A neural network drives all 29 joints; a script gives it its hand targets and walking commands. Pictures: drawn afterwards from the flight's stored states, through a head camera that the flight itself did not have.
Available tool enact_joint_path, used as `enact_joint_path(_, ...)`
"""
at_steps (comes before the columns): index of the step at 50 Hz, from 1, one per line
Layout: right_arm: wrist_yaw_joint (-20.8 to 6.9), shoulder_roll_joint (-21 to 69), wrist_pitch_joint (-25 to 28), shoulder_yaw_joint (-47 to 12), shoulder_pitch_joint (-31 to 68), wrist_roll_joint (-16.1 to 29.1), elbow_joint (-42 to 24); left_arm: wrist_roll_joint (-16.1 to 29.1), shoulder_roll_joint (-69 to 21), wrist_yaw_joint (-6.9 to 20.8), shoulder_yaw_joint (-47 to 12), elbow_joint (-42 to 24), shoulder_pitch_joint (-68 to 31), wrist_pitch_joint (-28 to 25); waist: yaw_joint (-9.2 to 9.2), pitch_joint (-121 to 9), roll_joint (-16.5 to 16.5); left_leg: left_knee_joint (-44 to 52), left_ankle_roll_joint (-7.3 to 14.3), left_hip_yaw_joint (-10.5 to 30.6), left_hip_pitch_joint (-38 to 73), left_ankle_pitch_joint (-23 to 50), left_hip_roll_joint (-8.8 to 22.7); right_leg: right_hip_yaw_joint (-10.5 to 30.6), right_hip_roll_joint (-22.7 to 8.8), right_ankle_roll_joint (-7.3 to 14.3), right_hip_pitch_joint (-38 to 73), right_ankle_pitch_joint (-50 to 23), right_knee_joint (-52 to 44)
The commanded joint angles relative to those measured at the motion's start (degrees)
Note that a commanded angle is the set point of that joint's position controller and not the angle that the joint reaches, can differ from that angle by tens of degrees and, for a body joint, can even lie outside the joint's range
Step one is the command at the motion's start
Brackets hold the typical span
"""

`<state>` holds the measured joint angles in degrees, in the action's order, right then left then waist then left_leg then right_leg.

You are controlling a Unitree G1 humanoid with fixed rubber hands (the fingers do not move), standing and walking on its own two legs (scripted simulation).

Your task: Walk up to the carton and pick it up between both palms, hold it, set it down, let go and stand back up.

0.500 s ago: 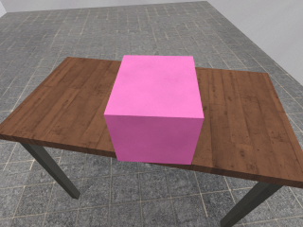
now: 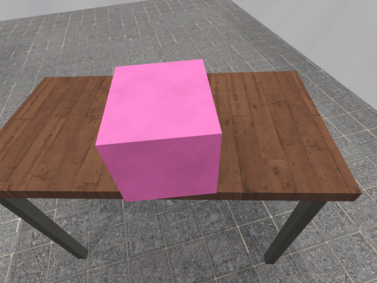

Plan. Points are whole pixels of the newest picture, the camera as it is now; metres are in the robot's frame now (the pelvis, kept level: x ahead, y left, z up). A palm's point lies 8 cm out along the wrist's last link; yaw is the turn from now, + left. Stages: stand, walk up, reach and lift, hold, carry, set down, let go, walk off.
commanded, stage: walk up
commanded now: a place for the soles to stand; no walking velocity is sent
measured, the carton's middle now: (165, 128) +0.47 +0.07 +0.08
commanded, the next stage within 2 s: none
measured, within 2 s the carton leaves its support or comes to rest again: neither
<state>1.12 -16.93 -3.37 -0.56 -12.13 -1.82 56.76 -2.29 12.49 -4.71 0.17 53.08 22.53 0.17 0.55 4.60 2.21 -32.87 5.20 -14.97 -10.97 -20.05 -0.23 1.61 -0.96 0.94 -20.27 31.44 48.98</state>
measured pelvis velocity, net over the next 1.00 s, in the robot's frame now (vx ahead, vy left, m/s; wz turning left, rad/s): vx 0.01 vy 0.02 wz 0.03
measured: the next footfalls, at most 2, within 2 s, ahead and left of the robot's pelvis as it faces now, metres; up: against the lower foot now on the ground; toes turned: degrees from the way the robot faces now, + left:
left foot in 0.34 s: +0.05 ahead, +0.15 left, +0.00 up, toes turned +6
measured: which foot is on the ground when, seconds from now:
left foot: down 0.00-0.12, up 0.14-0.32, down 0.34-1.00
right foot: down 0.00-1.00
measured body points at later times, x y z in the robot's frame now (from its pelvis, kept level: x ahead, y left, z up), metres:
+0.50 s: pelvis -0.01 +0.02 +0.01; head +0.00 +0.01 +0.46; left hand +0.04 +0.28 -0.13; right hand +0.02 -0.23 -0.14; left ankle +0.01 +0.16 -0.73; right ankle +0.02 -0.11 -0.73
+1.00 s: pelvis +0.01 +0.02 +0.01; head +0.02 +0.01 +0.46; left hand +0.03 +0.27 -0.13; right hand +0.04 -0.23 -0.14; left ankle +0.01 +0.16 -0.73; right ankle +0.02 -0.11 -0.73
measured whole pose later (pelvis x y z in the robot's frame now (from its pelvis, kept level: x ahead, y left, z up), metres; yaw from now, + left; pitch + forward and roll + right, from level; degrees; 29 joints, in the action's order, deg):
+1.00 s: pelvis +0.01 +0.02 +0.01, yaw +1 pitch -2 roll +0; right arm 1.2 -14.0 0.3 -1.4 -15.7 0.0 59.3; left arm -0.9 13.2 -1.3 -1.9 58.3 16.0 -0.8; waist -0.1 3.3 0.9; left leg -27.5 -1.7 0.9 -10.2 -15.1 1.4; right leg -1.7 -2.5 -1.4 -11.1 14.6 28.0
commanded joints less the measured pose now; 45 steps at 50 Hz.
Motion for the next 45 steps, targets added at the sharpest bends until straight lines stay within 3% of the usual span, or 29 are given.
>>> enact_joint_path(1, 0.4, -5.7, 0.3, 0.6, 2.0, 0.0, -2.1, 0.2, 1.2, 0.4, 0.1, -1.7, 7.1, -1.2, -3.17, -0.4, 2.5, 10.9, 3.4, 12.2, -3.8, 9.7, 13.6, -3.0, -0.7, 0.7, 6.4, -13.1, -14.9)
enact_joint_path(2, 0.0, -5.4, 0.1, 0.5, 1.4, 0.2, -1.9, 0.0, -0.4, 0.7, -0.5, -1.3, 8.9, -1.4, -3.79, 0.3, -2.7, 9.8, 1.7, 11.2, -6.0, 10.0, 13.4, -2.8, -0.5, 1.0, 9.5, -20.0, -19.7)
enact_joint_path(3, -0.3, -2.5, 0.4, -0.4, 1.0, 0.7, -1.4, 0.0, 1.4, 0.3, 0.1, -1.3, 7.0, -1.7, -4.37, 2.4, -5.8, 7.3, -0.5, 11.1, -10.9, 12.5, 13.0, 2.5, -3.3, 2.5, 13.4, -26.1, -21.9)
enact_joint_path(4, -0.3, -1.9, 0.5, -0.5, -2.1, 0.9, -0.9, -0.3, 4.6, 0.2, 1.0, -1.8, 7.8, -2.2, -2.52, -3.1, -7.8, 2.9, -3.0, 10.6, -9.3, 7.7, 8.0, 10.1, -8.8, 4.6, 15.1, -33.0, -23.4)
enact_joint_path(5, -0.7, -2.3, 0.1, 0.1, -4.6, 0.9, -0.5, 0.2, 8.1, 0.5, 1.6, -1.9, 6.9, -2.2, -2.40, -0.4, -11.3, -2.0, -4.8, 9.7, -8.2, -6.1, 4.1, 22.5, -15.3, 9.0, 8.1, -28.7, -29.3)
enact_joint_path(6, -0.7, -5.5, -0.8, 1.1, -4.1, -0.2, -0.4, -0.4, 8.1, 0.5, 1.9, -1.9, 6.6, -2.1, -3.49, 2.0, -11.9, -8.0, -4.6, 12.5, -6.6, -10.1, 4.6, 28.3, -18.3, 13.9, 2.0, -24.3, -31.7)
enact_joint_path(7, -0.7, -4.2, -0.4, 0.4, -3.3, 0.4, -0.6, -0.3, 8.3, 0.4, 1.5, -1.7, 4.7, -2.2, -2.41, 5.0, -9.5, -10.2, -4.3, 14.3, -8.9, -11.3, 3.8, 28.1, -19.2, 15.2, 2.0, -25.3, -33.1)
enact_joint_path(8, -0.7, -3.0, 0.1, 0.1, -3.8, 0.7, -0.1, 0.7, 8.8, -0.1, 1.8, -2.4, 2.7, -2.6, -1.97, 3.9, -9.0, -9.7, -4.2, 15.8, -11.3, -11.1, 4.4, 24.7, -18.8, 14.7, 6.0, -29.2, -32.5)
enact_joint_path(9, -0.6, -3.2, 0.3, 0.4, -4.3, 0.5, -0.8, 0.8, 8.4, -0.4, 1.4, -3.7, 1.0, -2.8, -1.63, 3.1, -11.9, -8.3, -4.3, 16.0, -12.1, -10.7, 4.5, 21.6, -17.0, 13.3, 8.0, -32.1, -31.8)
enact_joint_path(11, -0.5, -3.4, 1.2, 1.0, -5.2, 0.4, 0.7, 0.2, 6.7, 0.1, 1.2, -2.6, -1.1, -3.5, -1.03, -0.4, -8.0, -5.4, -4.5, 15.1, -8.4, -6.1, 3.6, 16.2, -15.1, 10.8, 10.9, -40.4, -28.8)
enact_joint_path(12, -0.5, -2.1, 1.6, 1.1, -6.1, 0.2, 0.1, 0.3, 7.0, 0.5, 1.2, -3.1, -2.8, -3.6, 0.08, -3.6, -11.8, -4.0, -4.7, 15.2, -5.7, -3.7, 3.5, 12.0, -14.2, 9.8, 11.4, -47.4, -27.0)
enact_joint_path(13, -0.4, -1.3, 1.9, 0.9, -4.9, 0.5, -0.3, 0.9, 7.1, 1.0, 1.3, -3.1, -3.4, -3.7, -0.38, -4.8, -8.1, 1.8, -4.9, 13.9, -1.9, 0.5, 2.0, 10.4, -11.6, 8.3, 10.0, -47.8, -25.9)
enact_joint_path(14, -0.4, -0.2, 2.6, 0.3, -6.1, 1.1, 0.3, 1.0, 7.1, 1.3, 1.8, -2.1, -3.8, -3.3, 0.54, -4.6, -8.5, 6.4, -5.3, 13.1, 0.3, 6.7, 2.2, 7.0, -9.9, 6.6, 9.8, -48.3, -23.8)
enact_joint_path(15, -0.3, -0.9, 3.0, 0.8, -6.5, 1.3, 0.6, 0.9, 7.7, 2.1, 1.5, -1.0, -4.0, -3.1, -0.26, -6.4, -9.3, 7.5, -5.2, 12.2, 3.9, 14.3, 1.4, 4.4, -8.4, 4.9, 8.9, -47.0, -22.1)
enact_joint_path(16, -0.2, 0.6, 3.5, 0.7, -6.6, 0.8, 0.7, 1.3, 8.0, 2.3, 2.1, -0.7, -3.8, -2.4, -0.19, -8.0, -7.3, 6.4, -4.7, 12.0, 4.8, 17.2, 1.9, 3.5, -7.3, 3.7, 8.4, -42.7, -21.9)
enact_joint_path(18, 0.0, -2.1, 3.2, 0.7, -6.4, 1.1, 0.3, 1.4, 7.0, 3.3, 1.9, 0.9, -3.9, -0.9, -0.65, -4.7, -10.6, 5.7, -3.8, 15.6, 5.5, 9.6, 4.8, 4.6, -5.7, 3.1, 2.0, -17.5, -28.2)
enact_joint_path(20, -0.1, -2.5, 2.7, 0.8, -6.4, 1.3, -0.3, 1.5, 8.0, 3.1, 1.9, 0.7, -5.2, -0.1, 0.15, 1.1, -3.8, 11.2, -4.1, 17.6, -2.5, -1.4, 5.8, 4.2, -5.1, 2.2, 2.7, -5.6, -28.6)
enact_joint_path(23, 0.3, -4.5, 3.4, 0.7, -6.7, 1.0, 0.3, 1.8, 6.9, 3.4, 1.4, 0.9, -5.5, 0.4, -0.76, 4.1, 1.1, 16.7, -3.6, 22.7, -8.6, -6.0, 7.8, 1.5, -3.1, 1.5, 7.3, -9.1, -25.5)
enact_joint_path(25, 0.0, -3.9, 3.7, 0.2, -5.3, 1.7, 0.4, 2.0, 6.7, 3.7, 0.7, 2.1, -4.1, -0.1, -1.64, 4.0, 2.0, 18.5, -2.6, 24.3, -8.4, -6.7, 8.1, 1.1, -2.4, 1.3, 7.3, -11.8, -25.0)
enact_joint_path(26, 0.0, -3.5, 3.9, -0.2, -6.6, 1.8, 0.4, 1.7, 5.6, 3.8, 0.3, 2.4, -3.7, -0.3, -2.15, 3.2, 1.7, 19.8, -2.8, 24.5, -9.8, -6.7, 8.4, 0.6, -2.1, 0.1, 10.6, -13.6, -24.1)
enact_joint_path(29, 0.2, -4.4, 4.3, 0.2, -4.9, 1.6, 1.0, 1.4, 5.8, 3.6, 0.1, 2.5, -2.6, -0.8, -2.70, 4.3, 3.2, 18.1, -3.0, 22.8, -8.0, -0.1, 7.5, 1.3, -3.5, 0.5, 10.4, -15.6, -25.9)
enact_joint_path(31, -0.1, -3.6, 4.4, 0.3, -5.9, 1.2, 1.5, 1.8, 7.3, 3.6, 0.3, 2.5, -3.7, -1.1, -1.50, 1.3, 4.1, 16.2, -3.3, 21.3, -4.3, 3.4, 6.6, 2.0, -3.8, 1.3, 8.6, -16.0, -25.7)
enact_joint_path(32, -0.2, -4.8, 4.4, 0.7, -6.5, 1.4, 1.2, 1.7, 6.5, 3.5, -0.3, 2.6, -3.8, -0.9, -1.00, 1.3, 1.5, 16.3, -3.2, 21.9, -4.7, 3.5, 7.2, 0.9, -3.6, 0.2, 10.3, -17.4, -25.8)
enact_joint_path(34, -0.3, -3.7, 4.5, 0.5, -5.3, 1.7, 1.6, 1.7, 7.1, 3.5, -0.6, 3.3, -3.4, -1.2, -1.22, 0.9, 3.6, 15.9, -3.0, 21.1, -2.7, 6.2, 6.6, 0.5, -3.6, -0.4, 9.3, -19.2, -25.0)
enact_joint_path(38, 0.0, -3.4, 4.1, 0.3, -7.0, 1.3, 1.5, 1.6, 7.0, 3.2, -0.4, 3.6, -3.3, -0.9, 0.19, 0.0, -0.5, 13.8, -2.4, 21.3, -1.3, 4.4, 7.2, 0.9, -3.8, 0.2, 7.5, -19.6, -26.1)
enact_joint_path(39, 0.0, -4.0, 4.0, 0.5, -7.3, 1.7, 1.6, 1.4, 6.7, 3.3, -0.8, 3.9, -3.7, -0.9, -0.93, 0.3, 0.7, 14.1, -2.7, 21.2, -2.7, 4.4, 6.3, 1.2, -4.1, 0.4, 8.3, -17.2, -25.9)
enact_joint_path(41, -0.1, -3.2, 3.7, 0.2, -8.4, 1.8, 2.3, 1.7, 7.1, 3.2, -0.7, 3.8, -3.0, -1.0, -0.23, 1.5, -2.1, 12.1, -3.2, 20.0, -1.6, 6.7, 6.0, 1.6, -3.9, 0.6, 5.9, -17.6, -27.1)
enact_joint_path(43, 0.2, -3.1, 4.2, 0.3, -9.0, 2.3, 2.2, 1.7, 8.5, 2.9, -0.6, 3.8, -5.0, -1.3, 0.46, 0.2, -0.9, 11.7, -3.3, 19.5, -1.6, 14.6, 5.3, 1.8, -4.9, 0.7, 9.0, -23.3, -26.2)
enact_joint_path(45, 0.2, -3.5, 4.3, 0.4, -6.6, 1.3, 1.7, 1.4, 7.8, 3.1, -0.4, 3.3, -3.3, -1.4, -0.58, -1.5, -1.0, 10.3, -3.7, 19.5, -0.8, 17.4, 5.7, 0.7, -4.7, 0.2, 9.5, -25.0, -26.1)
